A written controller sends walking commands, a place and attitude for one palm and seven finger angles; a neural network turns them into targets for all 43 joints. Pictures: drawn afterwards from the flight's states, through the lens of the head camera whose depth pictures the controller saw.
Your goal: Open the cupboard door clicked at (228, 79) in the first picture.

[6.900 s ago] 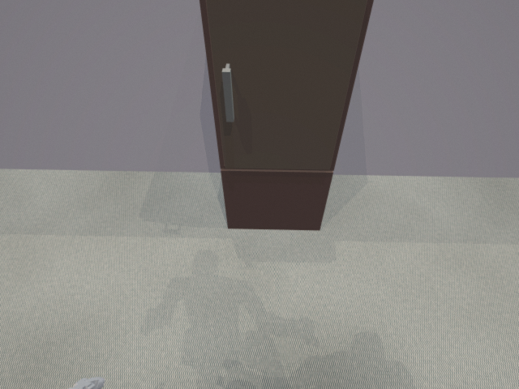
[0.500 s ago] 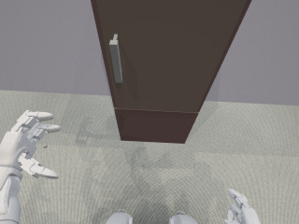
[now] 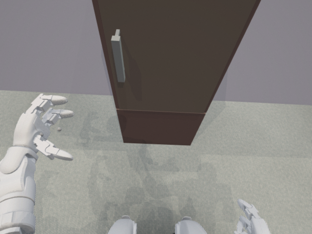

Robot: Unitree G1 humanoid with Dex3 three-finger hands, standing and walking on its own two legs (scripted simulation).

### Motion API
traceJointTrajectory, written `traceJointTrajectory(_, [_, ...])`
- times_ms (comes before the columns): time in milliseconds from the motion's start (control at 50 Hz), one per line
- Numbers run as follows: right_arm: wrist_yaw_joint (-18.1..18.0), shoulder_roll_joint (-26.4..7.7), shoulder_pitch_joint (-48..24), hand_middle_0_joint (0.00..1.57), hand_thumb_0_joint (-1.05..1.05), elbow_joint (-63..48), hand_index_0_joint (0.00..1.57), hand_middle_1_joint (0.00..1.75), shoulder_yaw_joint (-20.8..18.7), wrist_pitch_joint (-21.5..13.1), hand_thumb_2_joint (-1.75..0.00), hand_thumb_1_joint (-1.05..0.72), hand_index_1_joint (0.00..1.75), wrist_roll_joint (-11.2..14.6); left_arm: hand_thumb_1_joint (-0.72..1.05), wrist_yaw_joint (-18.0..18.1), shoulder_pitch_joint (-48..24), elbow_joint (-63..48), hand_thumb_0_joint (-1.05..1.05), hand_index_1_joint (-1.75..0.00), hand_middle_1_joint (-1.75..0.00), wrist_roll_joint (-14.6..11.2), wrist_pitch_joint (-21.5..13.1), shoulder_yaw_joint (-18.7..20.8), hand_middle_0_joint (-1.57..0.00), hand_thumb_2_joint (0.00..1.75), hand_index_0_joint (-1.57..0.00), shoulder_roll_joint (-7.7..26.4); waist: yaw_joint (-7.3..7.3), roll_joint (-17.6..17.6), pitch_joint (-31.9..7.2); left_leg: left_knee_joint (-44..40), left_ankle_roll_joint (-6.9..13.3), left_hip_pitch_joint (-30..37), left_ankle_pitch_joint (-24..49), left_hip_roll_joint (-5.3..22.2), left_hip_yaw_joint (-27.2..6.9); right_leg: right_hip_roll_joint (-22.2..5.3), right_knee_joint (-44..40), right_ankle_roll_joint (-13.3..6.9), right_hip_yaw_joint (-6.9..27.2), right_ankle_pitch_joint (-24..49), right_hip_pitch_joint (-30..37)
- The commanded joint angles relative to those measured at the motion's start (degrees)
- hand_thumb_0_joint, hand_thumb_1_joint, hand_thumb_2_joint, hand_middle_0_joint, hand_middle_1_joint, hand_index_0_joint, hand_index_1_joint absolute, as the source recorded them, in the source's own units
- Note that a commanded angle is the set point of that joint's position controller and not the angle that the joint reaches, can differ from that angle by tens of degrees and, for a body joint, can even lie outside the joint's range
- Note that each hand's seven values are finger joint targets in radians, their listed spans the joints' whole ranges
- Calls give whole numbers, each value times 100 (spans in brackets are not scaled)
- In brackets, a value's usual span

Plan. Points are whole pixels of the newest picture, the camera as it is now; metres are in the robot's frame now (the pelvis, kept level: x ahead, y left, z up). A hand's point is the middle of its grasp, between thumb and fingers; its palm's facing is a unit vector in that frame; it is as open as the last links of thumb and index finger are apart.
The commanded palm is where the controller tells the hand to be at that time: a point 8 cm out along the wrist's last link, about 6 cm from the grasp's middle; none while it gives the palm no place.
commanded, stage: move the hooked fingers beside the handle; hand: left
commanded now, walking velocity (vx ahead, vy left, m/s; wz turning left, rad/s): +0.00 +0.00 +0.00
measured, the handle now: (119, 57) +0.62 +0.14 +0.05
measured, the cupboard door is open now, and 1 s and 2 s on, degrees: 0 0 0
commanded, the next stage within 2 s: none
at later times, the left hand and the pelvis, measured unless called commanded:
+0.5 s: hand (76, 102) +0.43 +0.23 +0.05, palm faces -0.02 -1.00 +0.00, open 14.0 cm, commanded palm +0.42 +0.28 +0.05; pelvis +0.00 +0.00 -0.01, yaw -1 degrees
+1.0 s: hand (92, 78) +0.52 +0.21 +0.05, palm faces -0.01 -1.00 +0.00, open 14.0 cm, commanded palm +0.50 +0.25 +0.05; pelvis +0.00 +0.00 -0.02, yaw -2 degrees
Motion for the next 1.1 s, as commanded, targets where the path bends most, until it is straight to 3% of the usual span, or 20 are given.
traceJointTrajectory(0, [0,-890,351,20,0,-636,20,30,-403,-133,-90,-90,30,22,-50,167,-1483,-1067,0,-120,-120,-41,-437,516,-30,30,-30,1519,62,520,-2065,-902,-42,1171,2317,-111,-170,220,-509,-161,154,1701,1181])
traceJointTrajectory(20, [19,-875,362,20,0,-636,20,30,-414,-107,-90,-90,30,19,-50,179,-1498,-1015,0,-120,-120,-52,-441,432,-30,30,-30,1390,37,516,-2066,-895,-45,1173,2283,-112,-151,224,-526,-150,157,1701,1170])
traceJointTrajectory(100, [22,-931,478,20,0,-521,20,30,-429,30,-90,-90,30,18,-50,240,-1892,-557,0,-120,-120,21,-496,584,-30,30,-30,1603,-62,230,-1876,-881,-13,895,2046,-96,-132,233,-553,-139,183,1621,1122])
traceJointTrajectory(140, [27,-914,497,20,0,-509,20,30,-437,64,-90,-90,30,17,-50,230,-2091,-550,0,-120,-120,69,-549,448,-30,30,-30,1502,-64,533,-1974,-887,-23,998,2034,-97,-117,217,-549,-153,195,1572,1048])
traceJointTrajectory(180, [17,-939,567,20,0,-407,20,30,-443,112,-90,-90,30,11,-50,261,-2528,-403,0,-120,-120,110,-615,423,-30,30,-30,1578,-167,377,-1941,-828,-5,954,2017,-79,-163,234,-515,-158,182,1539,949])
traceJointTrajectory(280, [15,-955,707,20,0,-241,20,30,-448,234,-90,-90,30,-16,-50,310,-3155,104,0,-120,-120,215,-740,467,-30,30,-30,1717,-227,379,-2093,-748,14,923,2007,-75,-164,246,-485,-155,216,1539,887])
traceJointTrajectory(300, [21,-958,745,20,0,-232,20,30,-459,262,-90,-90,30,-22,-50,317,-3246,51,0,-120,-120,288,-778,519,-30,30,-30,1845,-189,621,-2306,-741,-3,1059,2198,-68,-153,233,-449,-159,236,1673,927])
traceJointTrajectory(320, [43,-929,755,20,0,-243,20,30,-452,285,-90,-90,30,-22,-50,323,-3276,126,0,-120,-120,299,-774,377,-30,30,-30,1667,-216,690,-2315,-743,-13,1158,2208,-73,-158,237,-464,-154,219,1633,827])
traceJointTrajectory(360, [47,-957,792,20,0,-162,20,30,-451,349,-90,-90,30,-26,-50,365,-3560,447,0,-120,-120,356,-770,401,-30,30,-30,1766,-281,579,-2121,-733,-14,1018,2068,-48,-182,239,-465,-151,199,1510,688])
traceJointTrajectory(440, [75,-983,899,20,0,-125,20,30,-446,476,-90,-90,30,-47,-50,449,-3969,891,0,-120,-120,466,-792,452,-30,30,-30,1898,-329,388,-2212,-673,11,855,1990,-41,-185,245,-414,-138,198,1504,669])
traceJointTrajectory(480, [84,-997,951,20,0,-96,20,30,-430,539,-90,-90,30,-66,-50,492,-4203,1178,0,-120,-120,529,-815,534,-30,30,-30,2041,-355,488,-2149,-611,27,751,1919,-46,-166,256,-378,-151,217,1467,578])
traceJointTrajectory(520, [99,-984,1010,20,0,-75,20,30,-430,598,-90,-90,30,-78,-50,520,-4609,1290,0,-120,-120,619,-860,399,-30,30,-30,1975,-438,576,-2309,-559,20,860,2014,-37,-188,255,-336,-131,224,1486,445])
traceJointTrajectory(680, [157,-1041,1254,20,0,-14,20,30,-415,830,-90,-90,30,-157,-50,612,-5175,1653,0,-120,-120,781,-959,573,-30,30,-30,2350,-511,790,-2735,-383,15,977,2409,-2,-259,293,-194,-144,219,1701,332])
traceJointTrajectory(740, [202,-1024,1318,20,0,20,20,30,-415,921,-90,-90,30,-171,-50,670,-5347,1802,0,-120,-120,826,-899,389,-30,30,-30,2111,-601,866,-2648,-372,-8,1088,2510,26,-273,308,-233,-124,177,1663,110])
traceJointTrajectory(780, [182,-1070,1395,20,0,44,20,30,-406,976,-90,-90,30,-184,-50,752,-5485,1999,0,-120,-120,852,-880,614,-30,30,-30,2423,-656,529,-2590,-339,45,804,2370,16,-271,323,-239,-113,205,1705,254])
traceJointTrajectory(840, [199,-1041,1440,20,0,58,20,30,-377,1025,-90,-90,30,-208,-50,810,-5897,2003,0,-120,-120,966,-886,477,-30,30,-30,2392,-756,810,-2656,-302,46,790,2296,11,-244,312,-232,-96,235,1683,167])
traceJointTrajectory(880, [200,-1080,1510,20,0,55,20,30,-372,1060,-90,-90,30,-233,-50,869,-5996,1997,0,-120,-120,1015,-949,666,-30,30,-30,2688,-731,841,-2770,-273,44,806,2354,16,-277,329,-189,-123,230,1689,196])
traceJointTrajectory(900, [215,-1073,1541,20,0,55,20,30,-359,1078,-90,-90,30,-244,-50,882,-6019,2105,0,-120,-120,1054,-943,625,-30,30,-30,2636,-760,909,-2860,-249,45,863,2424,14,-263,337,-195,-113,243,1742,166])
traceJointTrajectory(1040, [243,-1117,1703,20,0,95,20,30,-296,1192,-90,-90,30,-285,-50,946,-6601,2700,0,-120,-120,1234,-792,545,-30,30,-30,2791,-1011,880,-2635,-112,80,501,2207,33,-287,351,-182,-92,237,1594,-98])
traceJointTrajectory(1080, [242,-1148,1786,20,0,100,20,30,-293,1200,-90,-90,30,-312,-50,980,-6851,2652,0,-120,-120,1269,-809,596,-30,30,-30,2906,-1074,966,-2764,-70,82,609,2334,50,-350,358,-126,-110,205,1610,-241])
